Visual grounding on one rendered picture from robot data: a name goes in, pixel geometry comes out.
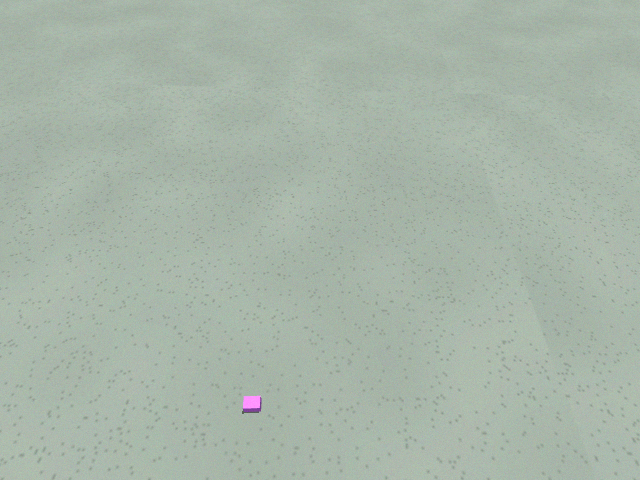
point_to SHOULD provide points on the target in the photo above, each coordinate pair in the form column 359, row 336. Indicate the small box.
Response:
column 252, row 404

